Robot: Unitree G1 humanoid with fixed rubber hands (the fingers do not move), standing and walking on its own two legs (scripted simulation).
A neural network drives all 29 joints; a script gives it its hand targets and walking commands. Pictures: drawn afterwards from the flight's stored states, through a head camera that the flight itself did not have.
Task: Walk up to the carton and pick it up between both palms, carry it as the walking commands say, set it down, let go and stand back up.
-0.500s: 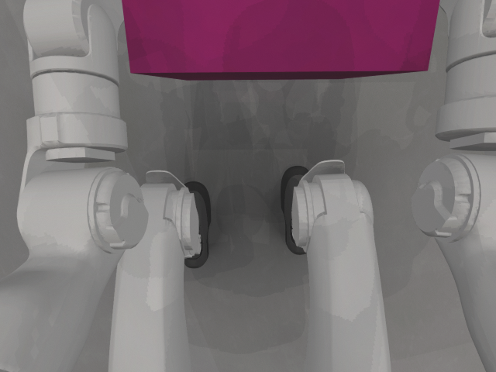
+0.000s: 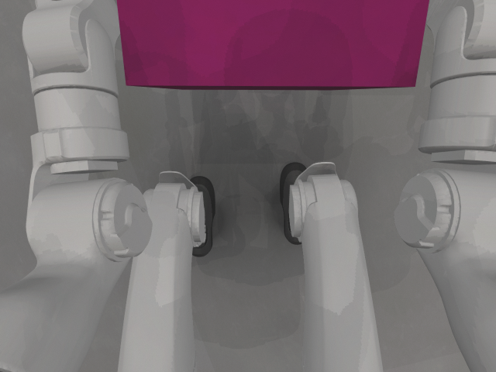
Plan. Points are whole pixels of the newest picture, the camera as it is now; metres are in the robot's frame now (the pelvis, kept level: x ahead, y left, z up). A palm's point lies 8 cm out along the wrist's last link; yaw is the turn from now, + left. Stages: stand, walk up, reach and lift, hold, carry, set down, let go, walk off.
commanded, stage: reach and lift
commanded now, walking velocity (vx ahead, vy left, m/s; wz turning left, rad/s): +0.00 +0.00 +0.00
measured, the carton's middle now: (263, 3) +0.54 -0.04 -0.17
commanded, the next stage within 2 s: none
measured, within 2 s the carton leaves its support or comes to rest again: neither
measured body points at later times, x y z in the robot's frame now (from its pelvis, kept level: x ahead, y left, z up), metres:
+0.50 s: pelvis +0.00 +0.00 +0.05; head +0.34 -0.04 +0.34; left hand +0.56 +0.13 -0.04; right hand +0.55 -0.22 -0.04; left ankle +0.14 +0.12 -0.47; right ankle +0.16 -0.12 -0.47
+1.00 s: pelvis +0.00 +0.00 +0.11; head +0.31 -0.03 +0.42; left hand +0.53 +0.14 +0.03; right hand +0.52 -0.21 +0.02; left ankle +0.14 +0.12 -0.47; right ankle +0.16 -0.12 -0.47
